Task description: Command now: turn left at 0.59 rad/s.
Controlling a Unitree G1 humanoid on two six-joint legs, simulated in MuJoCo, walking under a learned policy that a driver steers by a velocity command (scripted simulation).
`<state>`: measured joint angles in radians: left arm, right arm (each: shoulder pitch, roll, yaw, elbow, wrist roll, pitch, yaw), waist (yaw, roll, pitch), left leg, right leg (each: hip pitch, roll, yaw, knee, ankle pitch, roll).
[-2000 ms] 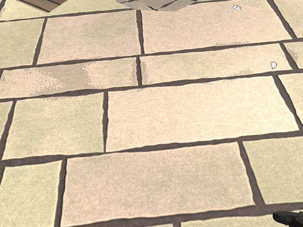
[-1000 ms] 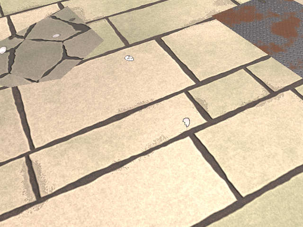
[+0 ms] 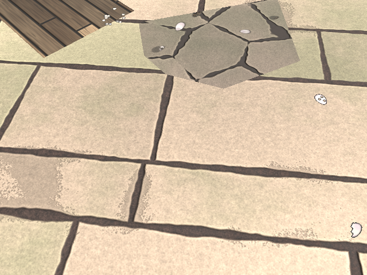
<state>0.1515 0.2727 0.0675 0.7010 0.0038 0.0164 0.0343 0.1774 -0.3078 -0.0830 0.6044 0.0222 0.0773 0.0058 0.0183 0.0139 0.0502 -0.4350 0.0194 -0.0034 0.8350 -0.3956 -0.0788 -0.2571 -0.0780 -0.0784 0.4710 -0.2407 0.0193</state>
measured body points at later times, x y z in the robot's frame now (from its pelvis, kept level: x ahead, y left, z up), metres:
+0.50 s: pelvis +0.00 +0.02 -0.01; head +0.03 +0.03 +0.44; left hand +0.09 +0.33 -0.10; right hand +0.24 -0.20 -0.09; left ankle +0.00 +0.13 -0.74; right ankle +0.05 -0.11 -0.73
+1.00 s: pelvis +0.02 +0.01 -0.01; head +0.03 +0.01 +0.44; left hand +0.09 +0.29 -0.11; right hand +0.21 -0.21 -0.12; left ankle -0.01 +0.13 -0.74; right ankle +0.04 -0.11 -0.74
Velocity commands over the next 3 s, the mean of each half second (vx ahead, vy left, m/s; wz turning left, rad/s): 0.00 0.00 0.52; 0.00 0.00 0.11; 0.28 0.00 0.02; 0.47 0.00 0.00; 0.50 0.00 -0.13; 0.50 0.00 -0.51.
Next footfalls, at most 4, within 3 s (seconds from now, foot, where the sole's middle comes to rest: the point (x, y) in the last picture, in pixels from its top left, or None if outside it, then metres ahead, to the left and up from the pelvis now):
0.08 left None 0.04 0.14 -0.78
0.52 right None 0.08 -0.09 -0.78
1.70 right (197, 272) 0.46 0.01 -0.78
2.26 left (119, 210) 0.69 0.32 -0.78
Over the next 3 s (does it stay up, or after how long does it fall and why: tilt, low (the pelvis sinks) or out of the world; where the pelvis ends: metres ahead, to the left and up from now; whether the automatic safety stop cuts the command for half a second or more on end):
stays up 0.95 0.19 0.00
